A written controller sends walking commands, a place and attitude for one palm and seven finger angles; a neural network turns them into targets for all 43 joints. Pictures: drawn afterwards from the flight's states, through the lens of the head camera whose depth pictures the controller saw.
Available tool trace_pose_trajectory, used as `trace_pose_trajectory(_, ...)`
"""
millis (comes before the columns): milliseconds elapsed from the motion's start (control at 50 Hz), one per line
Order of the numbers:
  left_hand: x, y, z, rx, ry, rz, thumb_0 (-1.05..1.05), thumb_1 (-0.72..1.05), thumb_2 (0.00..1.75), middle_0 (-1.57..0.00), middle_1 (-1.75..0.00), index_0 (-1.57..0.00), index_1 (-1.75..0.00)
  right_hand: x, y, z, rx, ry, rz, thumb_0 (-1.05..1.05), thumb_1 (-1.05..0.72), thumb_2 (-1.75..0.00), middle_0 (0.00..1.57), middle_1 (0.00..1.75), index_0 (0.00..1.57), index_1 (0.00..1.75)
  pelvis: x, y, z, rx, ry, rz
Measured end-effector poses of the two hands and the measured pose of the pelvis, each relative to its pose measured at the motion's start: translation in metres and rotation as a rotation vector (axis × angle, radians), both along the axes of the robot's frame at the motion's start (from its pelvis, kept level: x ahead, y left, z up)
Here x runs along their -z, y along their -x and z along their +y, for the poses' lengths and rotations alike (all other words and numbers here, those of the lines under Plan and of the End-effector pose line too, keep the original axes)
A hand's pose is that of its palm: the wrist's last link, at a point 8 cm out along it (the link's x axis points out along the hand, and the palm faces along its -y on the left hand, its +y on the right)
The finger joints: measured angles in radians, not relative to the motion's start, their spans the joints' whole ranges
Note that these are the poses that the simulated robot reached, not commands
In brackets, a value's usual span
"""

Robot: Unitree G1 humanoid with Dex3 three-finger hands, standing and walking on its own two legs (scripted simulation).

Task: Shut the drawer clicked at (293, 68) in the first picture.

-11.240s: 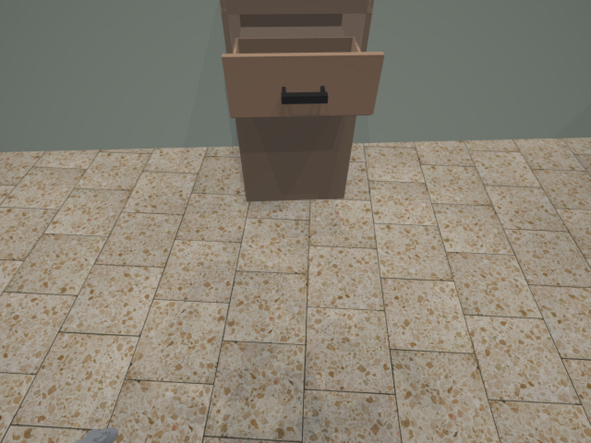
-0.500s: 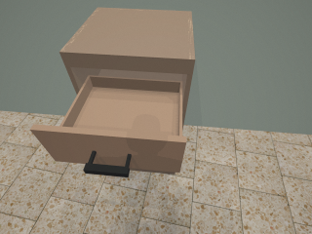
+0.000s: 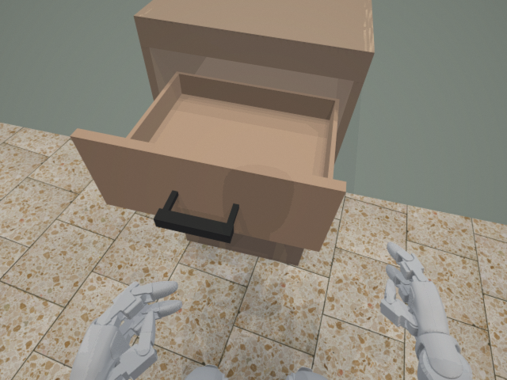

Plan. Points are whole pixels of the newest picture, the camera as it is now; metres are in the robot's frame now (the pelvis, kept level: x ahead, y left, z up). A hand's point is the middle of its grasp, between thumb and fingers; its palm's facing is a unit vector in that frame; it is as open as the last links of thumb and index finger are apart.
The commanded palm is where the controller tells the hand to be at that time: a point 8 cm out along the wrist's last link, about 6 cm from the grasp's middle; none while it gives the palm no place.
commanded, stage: raise the hand and make a fist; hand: left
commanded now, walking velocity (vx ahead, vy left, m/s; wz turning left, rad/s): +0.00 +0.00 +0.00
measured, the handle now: (198, 214) +0.36 +0.14 +0.05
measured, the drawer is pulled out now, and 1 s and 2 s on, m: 0.30 0.30 0.30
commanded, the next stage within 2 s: bring the fist close to the handle in 1.40 s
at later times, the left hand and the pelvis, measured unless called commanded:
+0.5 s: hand (167, 308) +0.19 +0.13 +0.10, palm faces -0.11 -0.99 -0.02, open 3.3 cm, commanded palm +0.16 +0.19 +0.10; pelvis +0.02 +0.01 +0.01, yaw +0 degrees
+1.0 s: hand (163, 297) +0.19 +0.13 +0.15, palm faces -0.09 -0.99 -0.04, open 3.2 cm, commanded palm +0.15 +0.18 +0.15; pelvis +0.03 +0.01 +0.03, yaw +0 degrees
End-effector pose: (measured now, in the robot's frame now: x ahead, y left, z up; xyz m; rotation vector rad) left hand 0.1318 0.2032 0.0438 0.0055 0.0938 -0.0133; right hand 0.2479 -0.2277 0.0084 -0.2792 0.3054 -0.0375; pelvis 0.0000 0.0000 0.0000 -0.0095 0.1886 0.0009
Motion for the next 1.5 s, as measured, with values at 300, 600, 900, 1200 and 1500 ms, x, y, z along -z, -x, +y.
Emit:
trace_pose_trajectory(300,-0.035,-0.048,-0.012,0.111,-0.02,0.024,0.01,0.9,0.89,-0.83,-0.98,-0.83,-0.98,0.077,0.096,0.032,0.119,-0.174,0.371,0.01,-0.9,-0.89,0.21,0.3,0.2,0.3,-0.01,-0.004,0.007,0.008,0.006,0.01)
trace_pose_trajectory(600,-0.062,-0.049,-0.019,0.106,-0.018,-0.057,0.01,0.9,0.89,-1.13,-1.31,-1.13,-1.3,0.039,0.056,-0.004,0.153,-0.06,0.231,0.01,-0.91,-0.9,0.2,0.3,0.2,0.3,-0.016,-0.022,0.014,0.009,0.009,0.003)
trace_pose_trajectory(900,-0.096,-0.039,-0.021,0.084,-0.025,-0.077,0.01,0.9,0.89,-1.37,-1.57,-1.37,-1.56,0.02,0.014,0.044,0.011,-0.154,0.155,0.01,-0.9,-0.89,0.2,0.3,0.2,0.3,-0.026,-0.034,0.014,-0.007,0.015,-0.04)
trace_pose_trajectory(1200,-0.106,-0.04,-0.022,0.1,-0.032,-0.08,0.01,0.9,0.89,-1.4,-1.6,-1.4,-1.6,0.024,0.04,0.023,0.076,-0.13,0.196,0.01,-0.9,-0.89,0.2,0.3,0.2,0.3,-0.032,-0.032,0.012,-0.002,0.009,-0.07)
trace_pose_trajectory(1500,-0.11,-0.03,-0.03,0.098,-0.028,-0.105,0.01,0.9,0.9,-1.4,-1.6,-1.4,-1.6,0.021,0.041,0.022,0.064,-0.138,0.153,0.01,-0.91,-0.9,0.2,0.3,0.2,0.3,-0.031,-0.026,0.011,0.0,0.005,-0.081)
